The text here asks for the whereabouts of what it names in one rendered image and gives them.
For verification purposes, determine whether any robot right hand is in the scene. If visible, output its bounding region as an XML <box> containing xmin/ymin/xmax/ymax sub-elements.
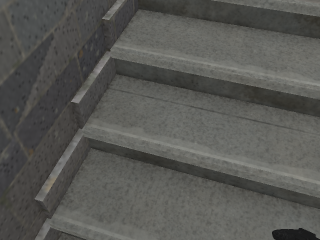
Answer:
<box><xmin>272</xmin><ymin>228</ymin><xmax>320</xmax><ymax>240</ymax></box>

